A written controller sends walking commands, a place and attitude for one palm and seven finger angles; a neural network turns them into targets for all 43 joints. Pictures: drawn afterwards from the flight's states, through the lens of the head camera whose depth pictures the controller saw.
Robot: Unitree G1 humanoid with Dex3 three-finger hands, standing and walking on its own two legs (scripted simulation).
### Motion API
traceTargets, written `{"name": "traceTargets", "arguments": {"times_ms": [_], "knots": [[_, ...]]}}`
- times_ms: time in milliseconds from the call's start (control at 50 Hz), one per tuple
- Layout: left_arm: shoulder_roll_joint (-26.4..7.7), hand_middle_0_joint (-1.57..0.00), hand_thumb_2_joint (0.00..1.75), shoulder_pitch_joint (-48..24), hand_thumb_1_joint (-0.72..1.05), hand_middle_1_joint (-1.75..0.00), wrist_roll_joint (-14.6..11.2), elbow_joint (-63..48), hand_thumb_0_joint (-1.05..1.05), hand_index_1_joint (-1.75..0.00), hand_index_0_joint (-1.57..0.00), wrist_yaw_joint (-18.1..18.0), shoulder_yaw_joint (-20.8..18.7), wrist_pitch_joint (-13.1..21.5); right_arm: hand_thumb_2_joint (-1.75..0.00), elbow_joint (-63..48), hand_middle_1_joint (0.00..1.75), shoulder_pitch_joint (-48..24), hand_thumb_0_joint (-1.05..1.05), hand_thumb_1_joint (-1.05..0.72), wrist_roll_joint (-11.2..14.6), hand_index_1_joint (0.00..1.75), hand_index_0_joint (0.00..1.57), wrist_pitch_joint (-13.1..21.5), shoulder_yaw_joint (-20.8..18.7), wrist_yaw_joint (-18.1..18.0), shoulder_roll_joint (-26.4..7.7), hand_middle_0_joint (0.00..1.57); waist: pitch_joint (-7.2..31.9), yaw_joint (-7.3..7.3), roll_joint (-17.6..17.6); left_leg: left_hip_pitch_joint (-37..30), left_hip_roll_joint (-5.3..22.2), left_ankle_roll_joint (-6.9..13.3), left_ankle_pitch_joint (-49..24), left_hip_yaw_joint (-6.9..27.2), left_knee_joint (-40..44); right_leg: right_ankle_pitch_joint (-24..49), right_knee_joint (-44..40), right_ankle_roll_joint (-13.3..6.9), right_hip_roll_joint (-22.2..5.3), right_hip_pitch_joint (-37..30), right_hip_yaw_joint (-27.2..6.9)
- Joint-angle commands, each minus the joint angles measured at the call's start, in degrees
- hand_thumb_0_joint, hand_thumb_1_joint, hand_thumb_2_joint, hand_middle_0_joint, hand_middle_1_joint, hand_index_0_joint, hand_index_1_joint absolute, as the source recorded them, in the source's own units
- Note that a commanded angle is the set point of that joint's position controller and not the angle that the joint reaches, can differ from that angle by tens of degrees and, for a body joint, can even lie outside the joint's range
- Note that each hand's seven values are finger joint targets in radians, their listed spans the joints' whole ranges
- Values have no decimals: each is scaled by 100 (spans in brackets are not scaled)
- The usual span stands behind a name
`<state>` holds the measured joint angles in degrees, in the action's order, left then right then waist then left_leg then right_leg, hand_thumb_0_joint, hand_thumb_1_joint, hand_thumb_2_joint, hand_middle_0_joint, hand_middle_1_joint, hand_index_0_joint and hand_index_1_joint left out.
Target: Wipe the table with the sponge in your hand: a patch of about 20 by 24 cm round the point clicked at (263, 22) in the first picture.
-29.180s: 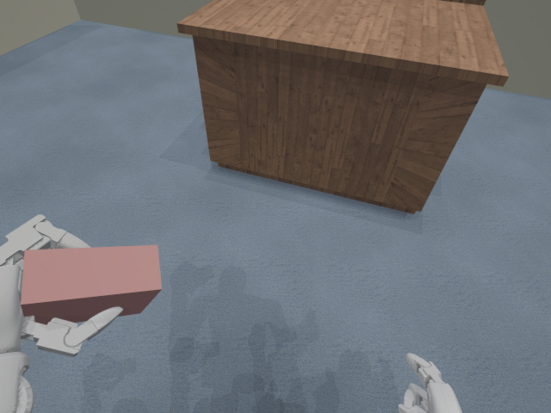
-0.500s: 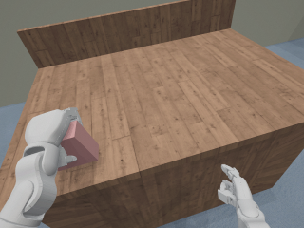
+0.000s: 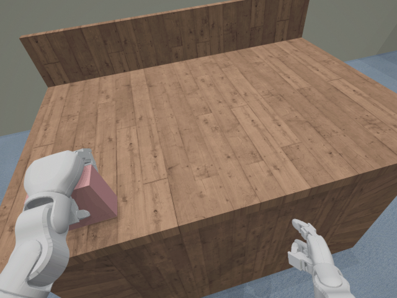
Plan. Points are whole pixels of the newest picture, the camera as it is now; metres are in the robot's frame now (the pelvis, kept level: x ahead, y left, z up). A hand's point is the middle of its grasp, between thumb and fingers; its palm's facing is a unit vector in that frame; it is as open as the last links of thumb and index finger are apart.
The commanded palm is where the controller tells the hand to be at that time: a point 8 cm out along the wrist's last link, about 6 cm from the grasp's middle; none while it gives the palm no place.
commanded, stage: move the sponge above the wiping area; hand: left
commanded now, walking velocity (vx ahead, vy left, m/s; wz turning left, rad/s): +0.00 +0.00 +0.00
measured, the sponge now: (81, 204) +0.23 +0.29 +0.08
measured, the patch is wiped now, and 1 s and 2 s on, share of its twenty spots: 0.00 0.00 0.00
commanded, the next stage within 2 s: lower the sponge onto the table in 1.70 s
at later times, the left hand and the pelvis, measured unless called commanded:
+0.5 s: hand (70, 198) +0.22 +0.29 +0.13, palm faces +0.07 -0.10 -0.99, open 9.5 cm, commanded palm +0.19 +0.28 +0.21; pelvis +0.00 +0.00 +0.00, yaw +0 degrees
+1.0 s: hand (77, 190) +0.23 +0.28 +0.14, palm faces +0.10 -0.10 -0.99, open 9.5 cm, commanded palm +0.19 +0.27 +0.22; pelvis -0.01 +0.00 +0.00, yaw +0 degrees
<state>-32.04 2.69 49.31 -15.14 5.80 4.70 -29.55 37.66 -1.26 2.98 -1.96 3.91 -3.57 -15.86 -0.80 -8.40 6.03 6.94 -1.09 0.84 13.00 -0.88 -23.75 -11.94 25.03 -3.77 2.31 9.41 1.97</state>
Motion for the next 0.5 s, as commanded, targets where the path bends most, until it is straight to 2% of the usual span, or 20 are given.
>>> {"name": "traceTargets", "arguments": {"times_ms": [0,20,80,100,120,140,160,180,200,220,280,300,320,340,360,380,400,420,460,480], "knots": [[-1601,-120,130,-2074,10,-160,373,-1214,0,-160,-120,-389,-1186,256,-90,-1064,30,-1495,0,-90,2,30,20,445,-130,-40,-341,20,1328,28,11,-264,-97,151,-1201,553,232,393,-521,-205,-180,-481,-1165],[-1363,-120,130,-1972,10,-160,331,-1106,0,-160,-120,-373,-1012,293,-90,-1015,30,-1335,0,-90,-53,30,20,457,-177,-43,-367,20,1381,63,-91,-246,-96,166,-1336,472,183,668,-456,-167,-215,-584,-937],[-1285,-120,130,-1357,10,-160,170,-1231,0,-160,-120,-321,-1077,407,-90,-1015,30,-1304,0,-90,-52,30,20,435,-219,37,-356,20,1431,9,-142,-229,-80,135,-1591,504,203,1097,-401,-113,-271,-739,-921],[-1497,-120,130,-1275,10,-160,178,-1270,0,-160,-120,-341,-1324,353,-90,-1060,30,-1518,0,-90,-24,30,20,476,-170,43,-335,20,1386,-46,-146,-223,-82,135,-1520,534,166,1026,-405,-197,-225,-691,-1195],[-1325,-120,130,-1090,10,-160,136,-1069,0,-160,-120,-321,-1234,310,-90,-1020,30,-1334,0,-90,-76,30,20,440,-217,51,-386,20,1380,-14,-325,-95,-67,143,-1532,439,138,1166,-348,-135,-277,-792,-963],[-1461,-120,130,-921,10,-160,138,-1065,0,-160,-120,-329,-1401,317,-90,-1005,30,-1271,0,-90,-59,30,20,404,-217,86,-378,20,1336,-17,-459,-39,-62,118,-1569,437,139,1232,-350,-94,-302,-773,-990],[-1488,-120,130,-801,10,-160,112,-1008,0,-160,-120,-303,-1424,264,-90,-1010,30,-1302,0,-90,-67,30,20,346,-219,90,-433,20,1227,-21,-444,32,-66,117,-1499,449,167,1192,-371,-86,-291,-755,-970],[-1545,-120,130,-830,10,-160,109,-976,0,-160,-120,-315,-1494,225,-90,-1013,30,-1317,0,-90,-47,30,20,303,-220,88,-422,20,1139,-22,-509,90,-67,107,-1393,447,183,1031,-386,-58,-298,-678,-981],[-1758,-120,130,-975,10,-160,144,-1014,0,-160,-120,-346,-1678,167,-90,-1040,30,-1531,0,-90,-10,30,20,330,-175,82,-428,20,1020,-41,-456,85,-82,112,-1274,471,155,822,-436,-142,-230,-537,-1249],[-1466,-120,130,-987,10,-160,122,-930,0,-160,-120,-334,-1422,132,-90,-1047,30,-1389,0,-90,-42,30,20,302,-200,77,-448,20,1129,5,-382,124,-66,126,-1275,411,159,863,-381,-98,-272,-630,-975],[-1477,-120,130,-821,10,-160,73,-1103,0,-160,-120,-327,-1445,241,-90,-1071,30,-1323,0,-90,-23,30,20,303,-235,83,-429,20,1194,4,-313,46,-81,125,-1332,451,137,912,-373,-60,-284,-624,-974],[-1591,-120,130,-940,10,-160,112,-1299,0,-160,-120,-329,-1490,264,-90,-1120,30,-1522,0,-90,8,30,20,371,-175,74,-397,20,1169,3,-129,-39,-91,139,-1266,484,102,772,-409,-136,-231,-496,-1194],[-1349,-120,130,-888,10,-160,55,-1415,0,-160,-120,-307,-1284,338,-90,-1148,30,-1365,0,-90,-44,30,20,397,-216,66,-396,20,1349,17,-150,-66,-76,158,-1342,441,66,923,-334,-102,-285,-650,-963],[-1397,-120,130,-892,10,-160,95,-1456,0,-160,-120,-307,-1268,429,-90,-1101,30,-1308,0,-90,-26,30,20,410,-210,63,-364,20,1259,62,-109,-127,-77,152,-1341,479,101,787,-399,-69,-269,-494,-963],[-1242,-120,130,-1028,10,-160,85,-1478,0,-160,-120,-283,-1083,489,-90,-1096,30,-1284,0,-90,-44,30,20,411,-225,38,-392,20,1198,103,-54,-159,-75,159,-1261,493,129,675,-452,-66,-253,-434,-916],[-1279,-120,130,-1074,10,-160,86,-1564,0,-160,-120,-306,-1102,573,-90,-1100,30,-1253,0,-90,-50,30,20,452,-241,19,-366,20,1200,98,-84,-197,-59,163,-1214,505,129,582,-473,-58,-270,-404,-939],[-1418,-120,130,-1310,10,-160,99,-1745,0,-160,-120,-343,-1216,609,-90,-1176,30,-1475,0,-90,-6,30,20,541,-171,-14,-301,20,1105,82,-67,-252,-52,171,-1026,565,119,231,-566,-138,-221,-258,-1205],[-1426,-120,130,-1364,10,-160,173,-1394,0,-160,-120,-383,-1212,633,-90,-1039,30,-1224,0,-90,-86,30,20,542,-220,-46,-375,20,1119,96,-150,-188,-46,172,-1049,517,121,307,-525,-126,-232,-321,-979],[-1328,-120,130,-1478,10,-160,223,-1312,0,-160,-120,-438,-1104,715,-90,-990,30,-1172,0,-90,-93,30,20,538,-237,-55,-383,20,1052,100,-95,-203,-35,135,-980,573,248,198,-603,-111,-224,-295,-920],[-1450,-120,130,-1553,10,-160,276,-1257,0,-160,-120,-495,-1225,736,-90,-943,30,-1155,0,-90,-77,30,20,521,-253,-54,-380,20,1055,86,-131,-187,-42,117,-974,600,288,156,-606,-107,-209,-303,-944]]}}
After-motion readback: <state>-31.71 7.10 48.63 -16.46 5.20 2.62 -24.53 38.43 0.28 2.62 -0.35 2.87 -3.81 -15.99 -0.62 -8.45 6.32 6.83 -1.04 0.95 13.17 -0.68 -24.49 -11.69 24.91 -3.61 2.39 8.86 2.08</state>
